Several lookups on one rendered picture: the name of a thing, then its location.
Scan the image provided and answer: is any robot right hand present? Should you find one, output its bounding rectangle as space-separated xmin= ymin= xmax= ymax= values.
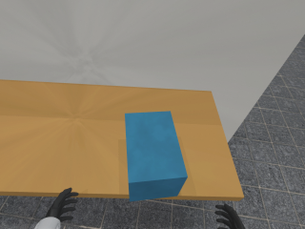
xmin=215 ymin=203 xmax=245 ymax=229

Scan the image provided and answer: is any robot left forearm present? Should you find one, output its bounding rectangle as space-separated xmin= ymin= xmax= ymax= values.
xmin=34 ymin=217 xmax=61 ymax=229

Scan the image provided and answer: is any table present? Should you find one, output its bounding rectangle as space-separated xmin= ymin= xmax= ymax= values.
xmin=0 ymin=79 xmax=244 ymax=201

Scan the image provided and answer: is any carton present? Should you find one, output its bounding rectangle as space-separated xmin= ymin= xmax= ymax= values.
xmin=125 ymin=111 xmax=188 ymax=202

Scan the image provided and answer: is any robot left hand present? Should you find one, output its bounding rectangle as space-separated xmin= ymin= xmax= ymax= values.
xmin=45 ymin=188 xmax=79 ymax=222

